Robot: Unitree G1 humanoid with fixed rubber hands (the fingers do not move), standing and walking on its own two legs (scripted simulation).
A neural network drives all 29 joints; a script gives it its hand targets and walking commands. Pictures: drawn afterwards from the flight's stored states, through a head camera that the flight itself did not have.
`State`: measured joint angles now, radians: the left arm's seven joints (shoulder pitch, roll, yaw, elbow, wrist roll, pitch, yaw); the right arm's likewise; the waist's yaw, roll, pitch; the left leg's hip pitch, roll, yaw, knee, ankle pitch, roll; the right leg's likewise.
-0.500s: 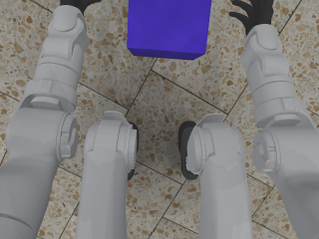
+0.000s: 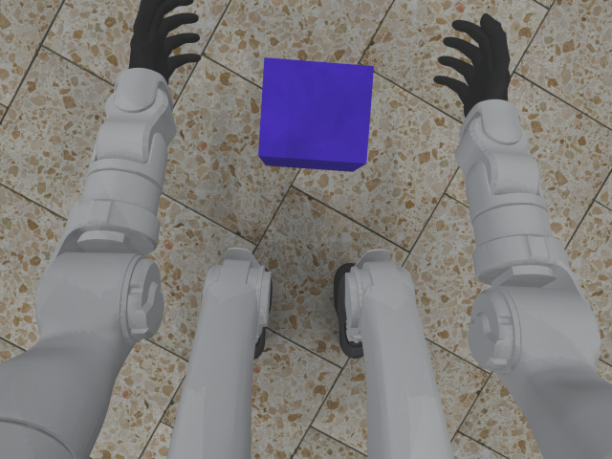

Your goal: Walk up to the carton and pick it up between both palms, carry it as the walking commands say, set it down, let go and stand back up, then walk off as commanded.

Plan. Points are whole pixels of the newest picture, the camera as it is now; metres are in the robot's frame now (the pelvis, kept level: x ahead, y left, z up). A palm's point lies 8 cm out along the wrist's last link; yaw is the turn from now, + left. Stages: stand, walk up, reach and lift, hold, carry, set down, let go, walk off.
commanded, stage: set down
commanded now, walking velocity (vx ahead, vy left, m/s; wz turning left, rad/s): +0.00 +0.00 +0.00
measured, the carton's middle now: (313, 121) +0.53 -0.01 -0.42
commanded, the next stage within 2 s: let go in 0.66 s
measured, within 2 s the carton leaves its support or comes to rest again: neither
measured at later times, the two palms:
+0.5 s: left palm out of the picture +0.51 +0.19 +0.04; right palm (591, 42) +0.49 -0.19 +0.04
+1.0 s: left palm out of the picture +0.43 +0.20 +0.10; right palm out of the picture +0.41 -0.21 +0.10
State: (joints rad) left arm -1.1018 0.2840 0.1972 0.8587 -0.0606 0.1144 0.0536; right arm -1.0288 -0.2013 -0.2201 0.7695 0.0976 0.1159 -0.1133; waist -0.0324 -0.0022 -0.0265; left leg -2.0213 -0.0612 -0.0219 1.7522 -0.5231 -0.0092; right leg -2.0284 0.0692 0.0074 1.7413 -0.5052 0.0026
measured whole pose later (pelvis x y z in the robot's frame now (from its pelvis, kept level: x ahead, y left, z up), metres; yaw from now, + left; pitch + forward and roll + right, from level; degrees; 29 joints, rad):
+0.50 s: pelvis +0.03 +0.01 +0.14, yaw +0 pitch +43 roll +0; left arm -0.95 0.21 0.27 0.83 0.03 0.09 0.01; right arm -0.88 -0.15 -0.30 0.75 0.00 0.09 -0.04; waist -0.03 0.00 -0.10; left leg -1.58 -0.06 -0.03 1.20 -0.38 0.00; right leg -1.58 0.06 0.04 1.19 -0.36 0.01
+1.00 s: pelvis +0.06 +0.00 +0.21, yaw +0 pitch +35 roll +0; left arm -0.47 0.14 0.20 0.60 0.09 0.07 0.03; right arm -0.45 -0.13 -0.21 0.58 -0.10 0.06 0.03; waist -0.03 0.00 -0.08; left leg -1.16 -0.05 -0.05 0.85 -0.30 0.01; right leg -1.16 0.05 0.05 0.85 -0.29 0.00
